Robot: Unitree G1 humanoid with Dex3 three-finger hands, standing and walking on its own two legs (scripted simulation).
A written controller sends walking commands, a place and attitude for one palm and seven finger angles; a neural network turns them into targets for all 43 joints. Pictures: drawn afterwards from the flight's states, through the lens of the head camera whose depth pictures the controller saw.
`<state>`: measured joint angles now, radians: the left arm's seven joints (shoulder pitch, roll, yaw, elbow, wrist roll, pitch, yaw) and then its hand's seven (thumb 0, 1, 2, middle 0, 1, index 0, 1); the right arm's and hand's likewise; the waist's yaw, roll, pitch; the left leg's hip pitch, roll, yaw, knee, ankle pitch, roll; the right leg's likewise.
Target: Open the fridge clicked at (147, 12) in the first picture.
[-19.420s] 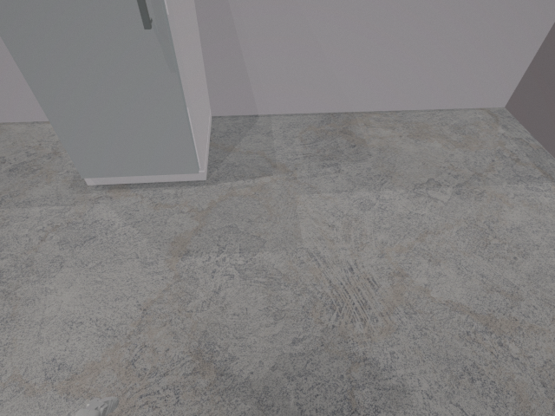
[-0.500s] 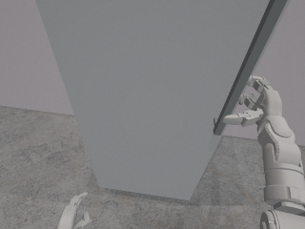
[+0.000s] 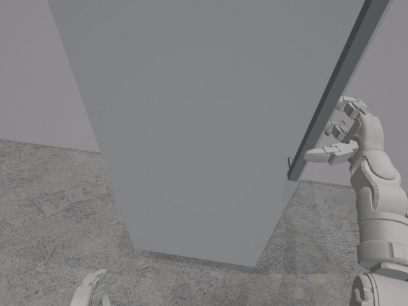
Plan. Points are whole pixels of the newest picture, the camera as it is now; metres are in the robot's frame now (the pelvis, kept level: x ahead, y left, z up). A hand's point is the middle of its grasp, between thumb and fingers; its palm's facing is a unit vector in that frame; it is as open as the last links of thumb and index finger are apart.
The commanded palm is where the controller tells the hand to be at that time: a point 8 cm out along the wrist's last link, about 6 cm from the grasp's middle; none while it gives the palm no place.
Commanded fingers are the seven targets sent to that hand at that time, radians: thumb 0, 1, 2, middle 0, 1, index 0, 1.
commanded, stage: feel for the door with the fingertips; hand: right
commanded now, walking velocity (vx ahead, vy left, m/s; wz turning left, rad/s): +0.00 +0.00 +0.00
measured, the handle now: (331, 82) +0.44 -0.18 +0.27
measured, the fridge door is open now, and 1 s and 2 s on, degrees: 0 0 0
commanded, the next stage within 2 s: slide the fingers in behind the handle in 0.02 s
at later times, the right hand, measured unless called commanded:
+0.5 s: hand (333, 138) +0.38 -0.20 +0.19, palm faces +0.09 +1.00 +0.01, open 13.9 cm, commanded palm +0.35 -0.24 +0.18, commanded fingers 0.00 0.50 -0.30 0.30 1.20 0.30 1.20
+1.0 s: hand (319, 135) +0.39 -0.18 +0.19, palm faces +0.09 +1.00 +0.01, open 14.0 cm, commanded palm +0.36 -0.22 +0.18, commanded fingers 0.00 0.50 -0.30 0.30 1.20 0.30 1.20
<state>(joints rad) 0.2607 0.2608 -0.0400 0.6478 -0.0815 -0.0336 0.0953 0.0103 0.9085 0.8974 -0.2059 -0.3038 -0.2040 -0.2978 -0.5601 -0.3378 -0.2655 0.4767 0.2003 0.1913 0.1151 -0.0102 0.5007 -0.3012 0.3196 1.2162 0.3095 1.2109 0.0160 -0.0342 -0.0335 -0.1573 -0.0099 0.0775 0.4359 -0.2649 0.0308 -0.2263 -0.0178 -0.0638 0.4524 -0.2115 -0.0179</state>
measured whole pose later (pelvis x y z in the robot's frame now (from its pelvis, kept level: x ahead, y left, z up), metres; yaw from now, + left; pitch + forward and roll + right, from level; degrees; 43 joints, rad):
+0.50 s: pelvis -0.01 -0.01 +0.00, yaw +0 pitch -1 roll +0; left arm 0.28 0.26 -0.04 0.64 -0.09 -0.04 0.09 0.01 0.91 0.90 -0.21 -0.30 -0.20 -0.30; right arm -0.52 -0.33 -0.27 0.44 0.21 0.17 0.12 -0.01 0.50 -0.30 0.32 1.21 0.31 1.21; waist 0.01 -0.04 -0.04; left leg -0.16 -0.01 0.07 0.43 -0.25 0.02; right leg -0.23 -0.02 -0.07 0.46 -0.21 -0.03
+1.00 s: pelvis +0.00 -0.01 +0.00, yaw +0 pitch -2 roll +0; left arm 0.23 0.24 -0.05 0.64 -0.07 -0.02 0.09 0.01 0.91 0.90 -0.21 -0.30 -0.21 -0.30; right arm -0.54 -0.27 -0.21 0.42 0.19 0.21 0.05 -0.01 0.50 -0.30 0.30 1.20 0.30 1.20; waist 0.01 -0.03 -0.03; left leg -0.14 -0.01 0.07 0.41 -0.25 0.02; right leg -0.21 -0.01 -0.07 0.43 -0.20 -0.02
